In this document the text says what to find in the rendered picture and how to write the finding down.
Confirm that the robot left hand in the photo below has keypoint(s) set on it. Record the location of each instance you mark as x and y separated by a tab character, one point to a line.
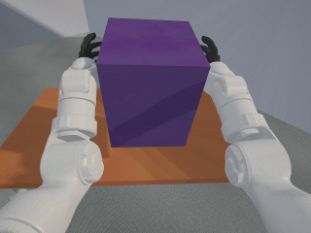
87	47

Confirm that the robot right upper arm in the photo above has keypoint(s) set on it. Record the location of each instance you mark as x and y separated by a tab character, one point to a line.
262	169

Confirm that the carton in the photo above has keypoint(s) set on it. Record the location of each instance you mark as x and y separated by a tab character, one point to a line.
152	73

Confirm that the robot left upper arm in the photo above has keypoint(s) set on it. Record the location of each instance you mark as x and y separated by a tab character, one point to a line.
68	170

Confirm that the right robot forearm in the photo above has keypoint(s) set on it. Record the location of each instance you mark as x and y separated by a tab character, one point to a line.
235	107

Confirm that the table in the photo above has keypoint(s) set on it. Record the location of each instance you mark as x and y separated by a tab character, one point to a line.
201	160

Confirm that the robot right hand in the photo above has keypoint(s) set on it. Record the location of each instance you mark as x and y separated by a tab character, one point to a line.
211	51

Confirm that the left robot forearm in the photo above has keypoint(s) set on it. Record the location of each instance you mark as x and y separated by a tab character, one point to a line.
75	118

